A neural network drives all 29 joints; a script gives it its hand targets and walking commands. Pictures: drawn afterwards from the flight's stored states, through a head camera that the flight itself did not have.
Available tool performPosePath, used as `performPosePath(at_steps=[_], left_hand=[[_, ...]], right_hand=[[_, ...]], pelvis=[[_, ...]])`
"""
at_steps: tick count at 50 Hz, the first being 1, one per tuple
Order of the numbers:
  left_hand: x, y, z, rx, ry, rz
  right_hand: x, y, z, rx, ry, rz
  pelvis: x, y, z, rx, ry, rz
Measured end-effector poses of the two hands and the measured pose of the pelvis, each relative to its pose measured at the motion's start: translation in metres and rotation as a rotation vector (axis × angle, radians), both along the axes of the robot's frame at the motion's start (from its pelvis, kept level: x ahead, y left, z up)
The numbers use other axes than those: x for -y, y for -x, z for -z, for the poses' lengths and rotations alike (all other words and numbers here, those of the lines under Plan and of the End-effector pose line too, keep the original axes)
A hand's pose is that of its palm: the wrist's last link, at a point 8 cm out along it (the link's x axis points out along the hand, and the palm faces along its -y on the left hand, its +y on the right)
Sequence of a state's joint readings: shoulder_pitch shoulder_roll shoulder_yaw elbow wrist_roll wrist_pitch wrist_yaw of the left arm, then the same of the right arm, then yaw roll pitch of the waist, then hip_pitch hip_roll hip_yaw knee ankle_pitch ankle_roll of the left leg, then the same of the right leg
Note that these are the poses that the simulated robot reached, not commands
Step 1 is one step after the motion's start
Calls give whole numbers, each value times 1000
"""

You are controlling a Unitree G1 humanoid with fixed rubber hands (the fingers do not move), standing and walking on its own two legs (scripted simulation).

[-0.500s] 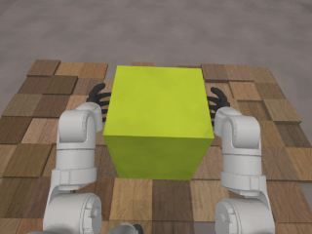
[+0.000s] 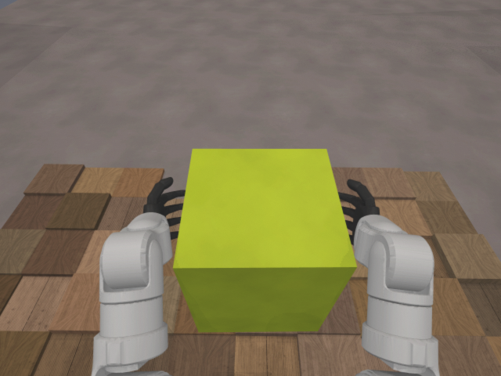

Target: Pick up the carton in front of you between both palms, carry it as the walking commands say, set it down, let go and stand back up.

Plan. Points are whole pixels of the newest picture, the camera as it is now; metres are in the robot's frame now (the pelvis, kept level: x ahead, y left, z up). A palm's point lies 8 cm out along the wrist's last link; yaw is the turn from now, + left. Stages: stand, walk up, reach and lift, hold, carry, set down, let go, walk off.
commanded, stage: carry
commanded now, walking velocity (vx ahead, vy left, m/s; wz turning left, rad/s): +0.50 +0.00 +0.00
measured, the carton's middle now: (259, 245) +0.32 +0.00 +0.05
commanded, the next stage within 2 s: none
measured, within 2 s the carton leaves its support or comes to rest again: neither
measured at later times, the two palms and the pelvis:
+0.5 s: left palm (179, 87) +0.68 +0.18 +0.14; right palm (314, 91) +0.66 -0.12 +0.15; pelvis +0.28 +0.04 -0.01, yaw -1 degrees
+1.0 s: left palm (198, 66) +0.90 +0.17 +0.09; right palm (299, 64) +0.93 -0.12 +0.09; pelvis +0.61 +0.01 +0.03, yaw +3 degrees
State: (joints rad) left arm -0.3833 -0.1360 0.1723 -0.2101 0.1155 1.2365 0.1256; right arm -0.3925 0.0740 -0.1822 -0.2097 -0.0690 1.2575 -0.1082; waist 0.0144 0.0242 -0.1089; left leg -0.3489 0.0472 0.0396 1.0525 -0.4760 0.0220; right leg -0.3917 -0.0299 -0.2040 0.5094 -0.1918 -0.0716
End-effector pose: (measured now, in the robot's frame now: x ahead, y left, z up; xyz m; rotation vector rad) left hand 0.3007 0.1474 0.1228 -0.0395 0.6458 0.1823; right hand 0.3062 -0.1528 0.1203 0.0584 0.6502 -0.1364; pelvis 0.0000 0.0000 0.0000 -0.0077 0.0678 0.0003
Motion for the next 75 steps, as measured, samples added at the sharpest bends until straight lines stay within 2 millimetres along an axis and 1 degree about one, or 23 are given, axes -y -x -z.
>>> performPosePath(at_steps=[3,6,11,15,18,20,24,29,34,37,41,43,46,48,51,54,57,62,65,67,68,70,75], left_hand=[[-1,-29,-12,3,-14,-12],[-3,-67,-28,25,-29,-8],[-9,-149,-51,39,-56,33],[-19,-221,-54,12,-60,64],[-28,-277,-47,-7,-52,91],[-32,-311,-36,-37,-32,104],[-33,-363,-19,-127,-14,122],[-31,-424,-16,-119,14,108],[-26,-480,-5,-109,49,73],[-21,-514,7,-119,52,59],[-13,-559,27,-117,45,42],[-12,-573,35,-128,28,22],[-16,-584,44,-160,37,-26],[-21,-591,42,-162,51,-64],[-30,-609,30,-128,48,-92],[-37,-638,14,-79,34,-87],[-43,-673,-1,-26,29,-70],[-58,-747,-22,72,27,-26],[-71,-805,-29,119,7,17],[-81,-848,-30,144,-18,59],[-85,-867,-28,133,-22,78],[-91,-901,-24,74,-26,104],[-100,-970,-21,-55,-13,119]], right_hand=[[-1,-35,-11,3,-3,-23],[-4,-75,-27,27,14,-40],[-9,-153,-54,44,65,-56],[-19,-221,-62,16,92,-52],[-28,-271,-59,-6,106,-32],[-33,-298,-50,-38,119,-19],[-33,-339,-28,-129,106,9],[-32,-394,-22,-121,71,52],[-27,-450,-11,-110,32,84],[-22,-487,2,-121,25,83],[-16,-542,25,-118,-9,39],[-15,-565,36,-130,-16,14],[-19,-589,42,-164,-23,-17],[-25,-604,40,-168,-36,-31],[-33,-628,31,-137,-55,-44],[-40,-657,17,-85,-35,-69],[-46,-689,2,-30,-25,-65],[-60,-754,-23,69,1,-43],[-74,-806,-36,118,47,-44],[-83,-843,-40,141,82,-38],[-87,-859,-40,131,101,-36],[-93,-887,-37,70,128,-32],[-102,-950,-30,-61,114,-19]], pelvis=[[4,-28,-7,-2,-9,-1],[5,-58,-11,-4,-13,2],[-1,-114,-8,-1,-5,10],[-12,-170,3,3,11,17],[-25,-215,21,10,11,28],[-31,-237,25,6,-4,27],[-40,-273,15,-7,11,24],[-44,-322,5,-28,17,18],[-39,-389,0,-43,19,7],[-32,-437,0,-45,20,1],[-19,-507,8,-22,19,-10],[-14,-533,4,-16,26,-21],[-9,-568,-10,-20,9,-34],[-7,-591,-19,-25,-5,-42],[-7,-627,-29,-28,-22,-44],[-12,-663,-33,-25,-24,-42],[-21,-703,-32,-15,-13,-41],[-43,-773,-19,10,16,-32],[-60,-817,-1,27,34,-20],[-73,-844,19,38,44,-5],[-77,-854,24,36,28,-6],[-84,-870,27,31,21,-2],[-100,-912,18,9,26,2]])
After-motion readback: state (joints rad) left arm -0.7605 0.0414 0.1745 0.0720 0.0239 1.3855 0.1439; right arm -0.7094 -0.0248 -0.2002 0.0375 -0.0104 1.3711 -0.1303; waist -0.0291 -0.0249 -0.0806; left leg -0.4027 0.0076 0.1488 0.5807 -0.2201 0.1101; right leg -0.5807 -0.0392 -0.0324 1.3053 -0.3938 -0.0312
